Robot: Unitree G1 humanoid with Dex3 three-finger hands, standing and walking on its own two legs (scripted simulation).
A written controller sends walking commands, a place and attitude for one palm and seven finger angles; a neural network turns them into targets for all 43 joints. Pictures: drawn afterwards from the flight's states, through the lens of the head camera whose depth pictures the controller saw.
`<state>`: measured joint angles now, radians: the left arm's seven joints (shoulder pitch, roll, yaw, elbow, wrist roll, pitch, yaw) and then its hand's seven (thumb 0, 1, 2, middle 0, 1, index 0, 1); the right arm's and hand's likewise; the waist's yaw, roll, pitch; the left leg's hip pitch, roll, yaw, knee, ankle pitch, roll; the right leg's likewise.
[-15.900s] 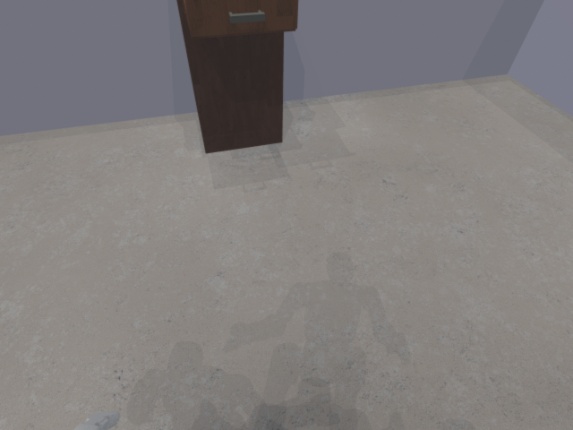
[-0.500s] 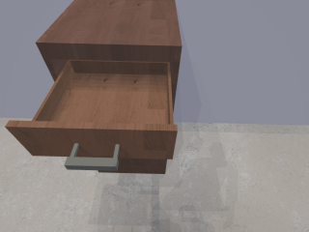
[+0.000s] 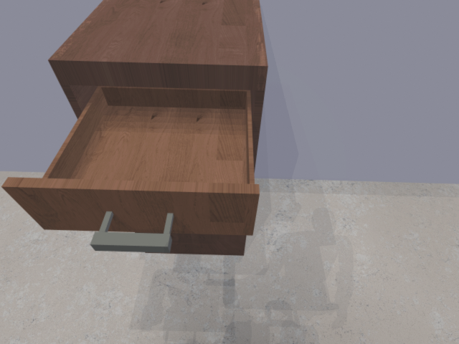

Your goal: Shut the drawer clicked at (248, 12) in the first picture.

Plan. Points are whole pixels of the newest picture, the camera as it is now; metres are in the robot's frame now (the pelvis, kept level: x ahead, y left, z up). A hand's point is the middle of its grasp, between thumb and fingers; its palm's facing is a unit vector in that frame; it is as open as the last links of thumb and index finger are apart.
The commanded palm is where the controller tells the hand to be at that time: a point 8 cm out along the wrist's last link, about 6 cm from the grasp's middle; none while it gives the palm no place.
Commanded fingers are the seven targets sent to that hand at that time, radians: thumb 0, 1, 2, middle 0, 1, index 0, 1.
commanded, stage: raise the hand and make a fist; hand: left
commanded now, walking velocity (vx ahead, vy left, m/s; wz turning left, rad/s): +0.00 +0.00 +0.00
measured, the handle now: (135, 230) +0.29 +0.18 +0.05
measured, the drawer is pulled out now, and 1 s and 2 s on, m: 0.29 0.29 0.29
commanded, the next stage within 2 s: bring the fist close to the handle in 1.84 s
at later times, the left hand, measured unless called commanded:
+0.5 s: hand out of the picture +0.10 +0.16 +0.03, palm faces +0.17 -0.98 -0.07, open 5.2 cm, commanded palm +0.08 +0.21 +0.01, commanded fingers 0.00 0.90 0.90 -0.78 -0.93 -0.78 -0.93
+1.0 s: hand out of the picture +0.12 +0.15 +0.06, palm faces +0.01 -1.00 -0.05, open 3.2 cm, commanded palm +0.07 +0.20 +0.09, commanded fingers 0.00 0.90 0.90 -1.28 -1.47 -1.28 -1.47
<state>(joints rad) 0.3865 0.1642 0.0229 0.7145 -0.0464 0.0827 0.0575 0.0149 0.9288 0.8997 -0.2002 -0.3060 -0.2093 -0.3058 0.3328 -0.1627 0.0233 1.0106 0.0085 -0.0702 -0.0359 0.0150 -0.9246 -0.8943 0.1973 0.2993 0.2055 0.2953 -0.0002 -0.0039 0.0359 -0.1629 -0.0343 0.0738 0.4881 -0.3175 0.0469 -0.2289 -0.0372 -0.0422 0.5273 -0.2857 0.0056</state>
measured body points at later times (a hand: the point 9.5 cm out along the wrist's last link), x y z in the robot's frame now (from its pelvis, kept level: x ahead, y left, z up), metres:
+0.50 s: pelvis -0.05 -0.05 -0.06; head -0.02 -0.05 +0.39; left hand +0.08 +0.21 +0.03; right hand +0.22 -0.25 -0.09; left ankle -0.03 +0.08 -0.74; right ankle -0.01 -0.12 -0.74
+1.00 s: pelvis -0.02 -0.01 -0.03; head -0.01 -0.02 +0.42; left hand +0.11 +0.20 +0.07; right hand +0.17 -0.25 -0.09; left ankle -0.03 +0.08 -0.74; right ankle -0.01 -0.12 -0.74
